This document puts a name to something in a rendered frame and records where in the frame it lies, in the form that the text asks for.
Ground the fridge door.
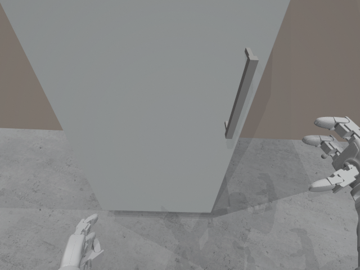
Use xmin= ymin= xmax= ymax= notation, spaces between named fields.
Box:
xmin=0 ymin=0 xmax=290 ymax=213

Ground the handle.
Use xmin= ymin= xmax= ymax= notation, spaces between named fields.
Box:
xmin=224 ymin=48 xmax=259 ymax=139

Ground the left robot hand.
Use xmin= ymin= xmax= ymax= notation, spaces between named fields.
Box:
xmin=59 ymin=214 xmax=104 ymax=270

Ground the right robot hand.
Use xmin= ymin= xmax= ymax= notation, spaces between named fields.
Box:
xmin=302 ymin=116 xmax=360 ymax=193

